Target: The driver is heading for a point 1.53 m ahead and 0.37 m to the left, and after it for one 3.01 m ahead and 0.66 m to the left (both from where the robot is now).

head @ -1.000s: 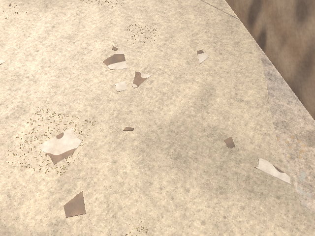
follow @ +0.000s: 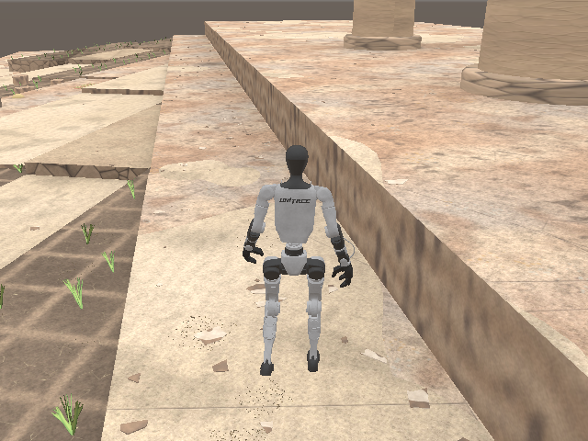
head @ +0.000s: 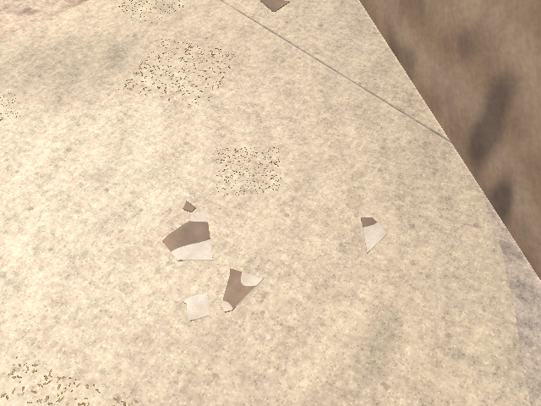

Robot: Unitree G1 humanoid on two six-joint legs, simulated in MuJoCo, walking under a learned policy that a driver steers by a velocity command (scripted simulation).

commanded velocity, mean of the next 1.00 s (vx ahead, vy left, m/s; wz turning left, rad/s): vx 0.50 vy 0.00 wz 0.38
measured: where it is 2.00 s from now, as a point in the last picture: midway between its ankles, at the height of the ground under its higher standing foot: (164, 227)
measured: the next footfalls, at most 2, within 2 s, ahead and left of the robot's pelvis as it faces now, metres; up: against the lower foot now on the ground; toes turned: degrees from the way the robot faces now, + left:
left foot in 0.42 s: +0.34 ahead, +0.18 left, +0.00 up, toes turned +18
right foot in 0.94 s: +0.71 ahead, +0.10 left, +0.00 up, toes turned +22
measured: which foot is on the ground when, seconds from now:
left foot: up 0.00-0.40, down 0.42-0.96, up 0.98-1.00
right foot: down 0.00-0.40, up 0.42-0.92, down 0.94-1.00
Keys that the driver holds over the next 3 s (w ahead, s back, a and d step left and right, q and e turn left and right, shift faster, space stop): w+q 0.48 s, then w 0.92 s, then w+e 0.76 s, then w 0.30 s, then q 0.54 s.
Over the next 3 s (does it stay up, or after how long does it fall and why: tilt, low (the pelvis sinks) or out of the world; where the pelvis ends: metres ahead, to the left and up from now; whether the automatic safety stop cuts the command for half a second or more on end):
stays up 1.48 0.38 0.00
